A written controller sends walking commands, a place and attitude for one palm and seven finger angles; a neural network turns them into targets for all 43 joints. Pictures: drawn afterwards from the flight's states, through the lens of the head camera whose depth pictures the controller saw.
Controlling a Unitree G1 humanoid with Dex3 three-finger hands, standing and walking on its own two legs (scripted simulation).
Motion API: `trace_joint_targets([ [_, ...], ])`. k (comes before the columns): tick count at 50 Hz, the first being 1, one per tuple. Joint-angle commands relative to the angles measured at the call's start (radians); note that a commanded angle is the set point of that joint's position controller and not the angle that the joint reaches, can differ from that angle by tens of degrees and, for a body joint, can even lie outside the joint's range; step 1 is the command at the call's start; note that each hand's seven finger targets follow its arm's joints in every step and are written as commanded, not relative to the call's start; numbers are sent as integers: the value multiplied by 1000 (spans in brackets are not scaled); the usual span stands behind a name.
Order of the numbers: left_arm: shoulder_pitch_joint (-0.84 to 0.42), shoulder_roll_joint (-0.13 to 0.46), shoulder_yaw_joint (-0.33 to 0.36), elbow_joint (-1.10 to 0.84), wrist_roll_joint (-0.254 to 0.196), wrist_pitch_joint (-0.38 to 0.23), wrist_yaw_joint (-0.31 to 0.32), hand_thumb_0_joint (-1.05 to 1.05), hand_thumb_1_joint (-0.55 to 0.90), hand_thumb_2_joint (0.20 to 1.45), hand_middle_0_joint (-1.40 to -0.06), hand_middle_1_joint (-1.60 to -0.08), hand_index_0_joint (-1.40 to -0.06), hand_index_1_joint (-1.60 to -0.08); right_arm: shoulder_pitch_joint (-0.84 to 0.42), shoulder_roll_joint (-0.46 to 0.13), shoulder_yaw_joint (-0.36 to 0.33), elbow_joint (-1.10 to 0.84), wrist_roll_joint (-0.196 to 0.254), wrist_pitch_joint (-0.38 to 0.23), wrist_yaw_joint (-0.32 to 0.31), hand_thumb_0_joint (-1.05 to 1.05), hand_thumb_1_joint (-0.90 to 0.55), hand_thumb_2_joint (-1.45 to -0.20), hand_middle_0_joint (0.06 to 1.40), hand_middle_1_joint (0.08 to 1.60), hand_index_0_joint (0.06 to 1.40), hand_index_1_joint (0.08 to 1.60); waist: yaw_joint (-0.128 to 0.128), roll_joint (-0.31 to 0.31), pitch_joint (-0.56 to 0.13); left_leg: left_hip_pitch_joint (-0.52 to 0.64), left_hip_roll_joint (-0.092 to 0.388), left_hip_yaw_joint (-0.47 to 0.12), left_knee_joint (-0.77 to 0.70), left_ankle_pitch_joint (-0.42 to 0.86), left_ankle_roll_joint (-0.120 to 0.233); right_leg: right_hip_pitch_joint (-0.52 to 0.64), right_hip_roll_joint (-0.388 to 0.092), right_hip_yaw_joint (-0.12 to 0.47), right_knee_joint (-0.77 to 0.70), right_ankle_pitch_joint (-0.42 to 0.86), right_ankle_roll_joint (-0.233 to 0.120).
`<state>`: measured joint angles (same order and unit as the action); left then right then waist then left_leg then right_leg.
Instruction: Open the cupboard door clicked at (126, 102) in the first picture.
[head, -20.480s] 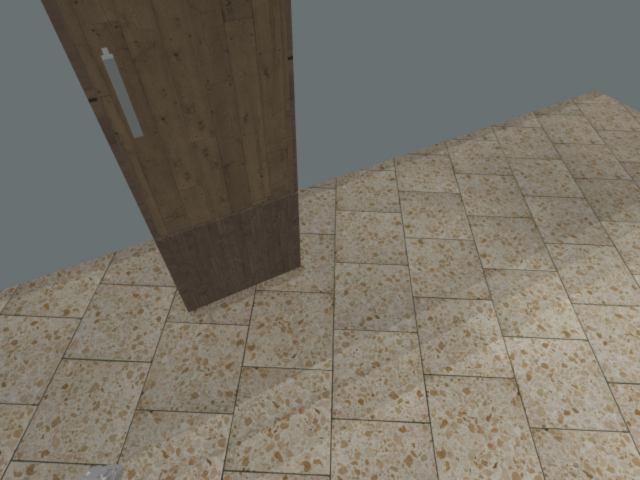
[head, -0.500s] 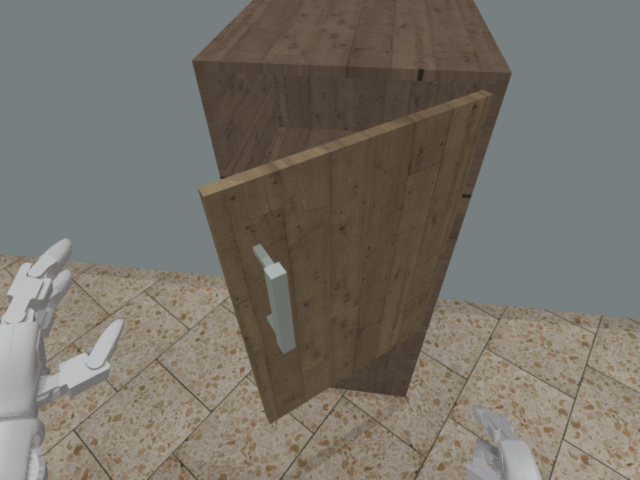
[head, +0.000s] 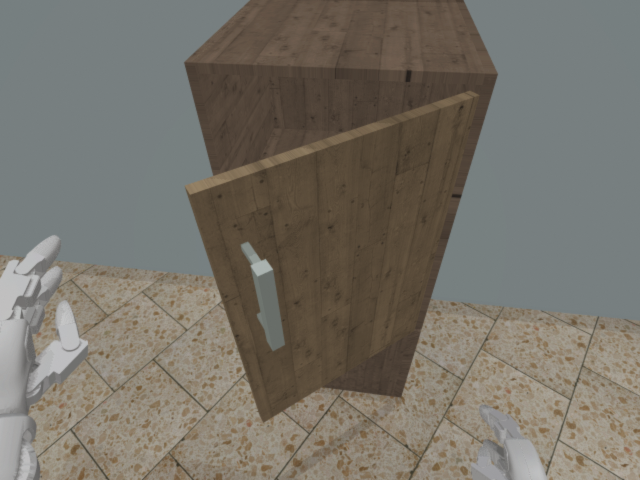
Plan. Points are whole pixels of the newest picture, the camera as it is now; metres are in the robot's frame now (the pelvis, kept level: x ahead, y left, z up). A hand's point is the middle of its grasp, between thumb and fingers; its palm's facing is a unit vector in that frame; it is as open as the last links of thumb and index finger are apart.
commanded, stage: step back with the hand held close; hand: left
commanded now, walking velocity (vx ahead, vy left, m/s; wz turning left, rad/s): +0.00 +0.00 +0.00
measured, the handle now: (262, 298) +0.31 +0.12 +0.08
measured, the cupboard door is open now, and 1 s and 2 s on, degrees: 40 40 40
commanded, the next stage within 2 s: stop stepping back and stand still in 1.22 s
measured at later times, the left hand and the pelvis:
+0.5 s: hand (57, 367) +0.16 +0.27 +0.15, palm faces +0.32 -0.80 -0.51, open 7.4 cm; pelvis -0.05 +0.02 -0.01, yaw -3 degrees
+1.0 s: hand out of the picture +0.06 +0.32 +0.15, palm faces +0.48 -0.73 -0.48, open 7.4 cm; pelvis -0.13 +0.04 -0.03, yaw +3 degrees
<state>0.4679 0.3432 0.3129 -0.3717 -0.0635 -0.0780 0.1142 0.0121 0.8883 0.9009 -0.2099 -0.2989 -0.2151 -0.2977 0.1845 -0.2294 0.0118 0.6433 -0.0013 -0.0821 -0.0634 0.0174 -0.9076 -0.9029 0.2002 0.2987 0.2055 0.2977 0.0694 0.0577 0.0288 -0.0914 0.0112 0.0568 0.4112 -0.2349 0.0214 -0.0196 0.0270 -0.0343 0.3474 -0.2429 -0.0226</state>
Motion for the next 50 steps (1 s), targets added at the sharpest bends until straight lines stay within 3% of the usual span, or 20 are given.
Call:
trace_joint_targets([
  [1, -92, 185, 120, -190, -4, -71, 13, 0, 900, 900, -200, -300, -200, -300, -138, -106, -37, -159, 3, -57, -10, 0, -900, -900, 200, 300, 200, 300, 1, -8, -55, 57, 17, -40, -42, 208, 4, -88, -27, 42, -73, 194, 1],
  [3, -94, 181, 120, -195, -4, -76, 14, 0, 900, 900, -200, -300, -200, -300, -135, -104, -36, -158, 1, -58, -10, 0, -900, -900, 200, 300, 200, 300, 1, -12, -63, 59, 17, -43, -45, 214, 4, -82, -27, 40, -68, 198, 3],
  [4, -167, 217, 138, -282, -5, -87, 17, 0, 900, 900, -200, -300, -200, -300, -144, -105, -36, -165, 5, -64, -10, 0, -900, -900, 200, 300, 200, 300, 2, 16, -96, 72, 15, -46, -40, 213, 5, -74, -29, 48, -69, 200, 2],
  [5, -220, 341, 268, -296, -5, -124, 21, 0, 900, 900, -200, -300, -200, -300, -130, -121, -31, -198, 17, -46, -13, 0, -900, -900, 200, 300, 200, 300, -41, -19, -1, 13, 32, -59, -7, 139, 24, -201, -76, 157, -116, 266, 5],
  [6, -200, 326, 257, -242, 1, -136, 15, 0, 900, 900, -200, -300, -200, -300, -127, -112, -30, -178, 11, -30, -17, 0, -900, -900, 200, 300, 200, 300, -42, -21, 7, -10, 25, -74, 6, 101, 21, -203, -100, 162, -119, 274, 0],
  [7, -86, 231, 186, -180, 2, -129, 4, 0, 900, 900, -200, -300, -200, -300, -125, -112, -37, -178, 10, -20, -16, 0, -900, -900, 200, 300, 200, 300, -49, -53, -14, 2, 30, -70, 18, 123, 20, -210, -106, 162, -106, 297, 2],
  [9, 2, 179, 136, -165, 5, -118, -6, 0, 900, 900, -200, -300, -200, -300, -113, -120, -45, -198, 10, -3, -13, 0, -900, -900, 200, 300, 200, 300, -50, -53, -77, 18, 44, -55, 21, 184, 20, -200, -106, 142, -72, 339, 16],
  [10, 20, 178, 133, -169, 6, -116, -6, 0, 900, 900, -200, -300, -200, -300, -111, -122, -49, -204, 11, 4, -14, 0, -900, -900, 200, 300, 200, 300, -51, -59, -98, 21, 52, -52, 21, 211, 20, -200, -104, 135, -58, 353, 22],
  [11, 23, 195, 144, -191, 8, -117, -1, 0, 900, 900, -200, -300, -200, -300, -117, -127, -53, -206, 11, 9, -19, 0, -900, -900, 200, 300, 200, 300, -48, -20, -125, 26, 58, -52, 13, 254, 19, -179, -104, 120, -36, 381, 21],
  [15, 45, 236, 183, -251, 10, -111, 12, 0, 900, 900, -200, -300, -200, -300, -107, -122, -61, -237, 19, 33, -25, 0, -900, -900, 200, 300, 200, 300, -50, -79, -185, 9, 79, -57, 22, 354, 18, -156, -91, 112, 26, 447, 28],
  [16, 37, 269, 208, -284, 12, -116, 19, 0, 900, 900, -200, -300, -200, -300, -113, -124, -62, -238, 17, 36, -29, 0, -900, -900, 200, 300, 200, 300, -46, -39, -197, -4, 80, -63, 20, 367, 19, -139, -94, 108, 43, 450, 24],
  [18, 67, 270, 223, -312, 11, -121, 27, 0, 900, 900, -200, -300, -200, -300, -107, -116, -62, -253, 18, 38, -30, 0, -900, -900, 200, 300, 200, 300, -42, -16, -214, -26, 90, -71, 15, 381, 19, -129, -83, 110, 78, 432, 23],
  [22, 99, 262, 231, -336, 13, -129, 36, 0, 900, 900, -200, -300, -200, -300, -99, -117, -65, -266, 18, 34, -30, 0, -900, -900, 200, 300, 200, 300, -42, 38, -183, -120, 110, -98, -18, 292, 24, -127, -63, 103, 122, 312, 23],
  [29, 73, 228, 226, -307, 32, -156, 48, 0, 900, 900, -200, -300, -200, -300, -77, -134, -69, -267, 17, 0, -26, 0, -900, -900, 200, 300, 200, 300, -60, 36, -76, -424, 146, -163, -111, -241, 63, -97, -48, 117, 187, 61, 24],
  [32, 41, 230, 230, -322, 43, -170, 52, 0, 900, 900, -200, -300, -200, -300, -66, -135, -71, -262, 14, -20, -28, 0, -900, -900, 200, 300, 200, 300, -65, 10, -58, -487, 140, -184, -107, -369, 66, -110, -52, 128, 178, -44, 19],
  [36, 1, 246, 242, -364, 52, -187, 60, 0, 900, 900, -200, -300, -200, -300, -58, -135, -74, -251, 6, -43, -31, 0, -900, -900, 200, 300, 200, 300, -66, 10, -53, -458, 119, -188, -75, -409, 54, -199, -60, 146, 139, -177, 1],
  [42, 27, 231, 244, -361, 49, -205, 71, 0, 900, 900, -200, -300, -200, -300, -42, -119, -69, -227, 1, -67, -31, 0, -900, -900, 200, 300, 200, 300, -71, 5, -95, -403, 110, -199, -50, -358, 48, -227, -59, 171, 149, -111, -7],
  [46, 18, 237, 267, -347, 58, -215, 69, 0, 900, 900, -200, -300, -200, -300, -54, -133, -75, -219, -3, -79, -30, 0, -900, -900, 200, 300, 200, 300, -63, 92, -88, -553, 184, -271, -159, -455, 79, -104, -1, 122, 314, -40, 14],
  [48, 9, 233, 271, -338, 53, -216, 63, 0, 900, 900, -200, -300, -200, -300, -56, -128, -77, -217, 1, -83, -26, 0, -900, -900, 200, 300, 200, 300, -59, 79, -107, -612, 235, -292, -187, -458, 101, -35, 20, 93, 402, -35, 22],
  [50, 12, 233, 273, -336, 49, -214, 56, 0, 900, 900, -200, -300, -200, -300, -65, -129, -84, -218, 6, -83, -19, 0, -900, -900, 200, 300, 200, 300, -57, 82, -103, -625, 242, -261, -172, -487, 97, -49, 23, 98, 413, -109, 9],
])
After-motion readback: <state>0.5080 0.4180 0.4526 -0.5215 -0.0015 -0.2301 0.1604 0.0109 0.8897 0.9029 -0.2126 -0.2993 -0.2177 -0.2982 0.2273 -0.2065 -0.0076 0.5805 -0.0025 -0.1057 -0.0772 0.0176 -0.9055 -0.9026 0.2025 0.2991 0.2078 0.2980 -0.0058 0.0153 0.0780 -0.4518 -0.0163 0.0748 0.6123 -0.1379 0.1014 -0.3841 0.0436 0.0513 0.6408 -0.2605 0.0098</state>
